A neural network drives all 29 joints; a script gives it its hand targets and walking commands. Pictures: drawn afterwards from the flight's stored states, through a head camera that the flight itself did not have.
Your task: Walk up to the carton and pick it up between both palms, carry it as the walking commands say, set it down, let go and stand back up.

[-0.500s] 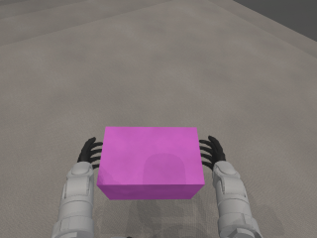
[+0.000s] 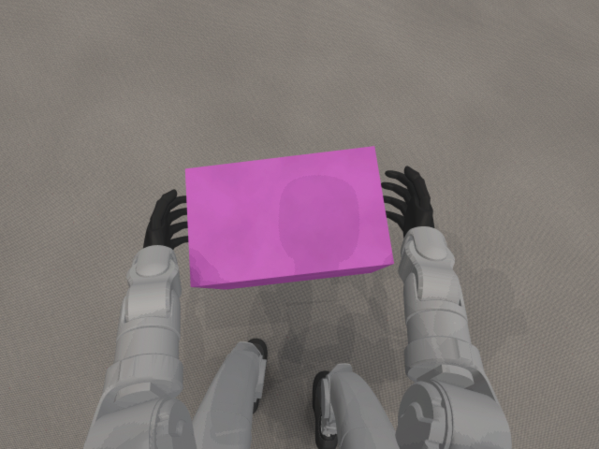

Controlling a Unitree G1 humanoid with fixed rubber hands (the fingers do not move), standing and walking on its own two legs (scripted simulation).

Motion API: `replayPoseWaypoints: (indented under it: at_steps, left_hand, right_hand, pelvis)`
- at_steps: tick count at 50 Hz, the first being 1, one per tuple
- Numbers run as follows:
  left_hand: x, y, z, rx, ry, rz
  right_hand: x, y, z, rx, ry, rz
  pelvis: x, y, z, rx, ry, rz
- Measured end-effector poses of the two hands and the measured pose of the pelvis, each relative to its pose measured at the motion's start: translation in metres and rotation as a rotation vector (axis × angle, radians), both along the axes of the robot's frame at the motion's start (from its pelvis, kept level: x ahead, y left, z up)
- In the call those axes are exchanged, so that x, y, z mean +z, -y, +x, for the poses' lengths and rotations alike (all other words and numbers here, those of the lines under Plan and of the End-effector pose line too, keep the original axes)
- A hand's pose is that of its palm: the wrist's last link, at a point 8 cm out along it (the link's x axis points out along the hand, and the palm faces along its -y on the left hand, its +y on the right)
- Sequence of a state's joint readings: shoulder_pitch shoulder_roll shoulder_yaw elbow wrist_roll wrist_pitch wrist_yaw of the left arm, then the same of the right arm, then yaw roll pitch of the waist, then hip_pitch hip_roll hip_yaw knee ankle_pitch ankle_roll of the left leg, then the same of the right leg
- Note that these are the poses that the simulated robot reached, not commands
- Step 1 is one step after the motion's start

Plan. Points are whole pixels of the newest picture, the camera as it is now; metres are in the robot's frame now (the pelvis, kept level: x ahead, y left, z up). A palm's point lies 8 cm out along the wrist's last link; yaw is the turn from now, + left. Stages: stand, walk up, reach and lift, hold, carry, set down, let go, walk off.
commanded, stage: set down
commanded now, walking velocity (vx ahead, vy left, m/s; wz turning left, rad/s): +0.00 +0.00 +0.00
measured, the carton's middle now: (290, 227) +0.41 +0.04 -0.15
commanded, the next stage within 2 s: none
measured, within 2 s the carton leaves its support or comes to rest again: neither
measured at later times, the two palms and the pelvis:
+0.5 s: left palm (176, 247) +0.35 +0.22 -0.15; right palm (394, 230) +0.41 -0.13 -0.13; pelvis -0.02 +0.00 -0.08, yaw +0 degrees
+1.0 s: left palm (186, 253) +0.37 +0.23 -0.25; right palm (372, 232) +0.44 -0.11 -0.22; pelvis -0.04 +0.00 -0.15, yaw +0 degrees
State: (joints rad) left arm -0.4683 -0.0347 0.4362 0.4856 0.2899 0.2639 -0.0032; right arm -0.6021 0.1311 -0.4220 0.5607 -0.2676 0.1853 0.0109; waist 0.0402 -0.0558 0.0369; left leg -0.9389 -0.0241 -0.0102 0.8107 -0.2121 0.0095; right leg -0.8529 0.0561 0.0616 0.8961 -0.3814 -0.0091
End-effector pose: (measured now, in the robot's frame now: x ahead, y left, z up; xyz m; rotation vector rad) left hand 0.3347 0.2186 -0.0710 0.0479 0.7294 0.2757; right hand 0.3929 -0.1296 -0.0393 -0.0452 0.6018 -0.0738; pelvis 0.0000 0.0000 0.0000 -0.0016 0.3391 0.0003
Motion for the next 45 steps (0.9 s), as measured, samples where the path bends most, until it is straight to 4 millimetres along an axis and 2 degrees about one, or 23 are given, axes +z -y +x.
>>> replayPoseWaypoints:
  at_steps: [12,22,31,45]
  left_hand:
    - [-0.049,-0.011,0.002,0.042,-0.036,-0.026]
    - [-0.073,-0.004,0.016,0.036,0.004,-0.028]
    - [-0.101,-0.005,0.026,0.031,-0.015,-0.004]
    - [-0.161,-0.01,0.036,0.027,-0.045,-0.015]
  right_hand:
    - [-0.058,-0.01,0.004,0.02,-0.049,0.023]
    - [-0.081,-0.003,0.018,0.03,-0.018,0.008]
    - [-0.112,-0.003,0.026,0.036,-0.034,0.029]
    - [-0.166,-0.01,0.04,0.025,-0.046,0.008]
  pelvis:
    - [-0.034,-0.007,-0.009,-0.003,-0.151,-0.009]
    - [-0.068,-0.004,-0.021,-0.003,-0.22,-0.003]
    - [-0.096,0.003,-0.029,-0.003,-0.263,0.01]
    - [-0.136,0.005,-0.032,-0.002,-0.357,0.011]
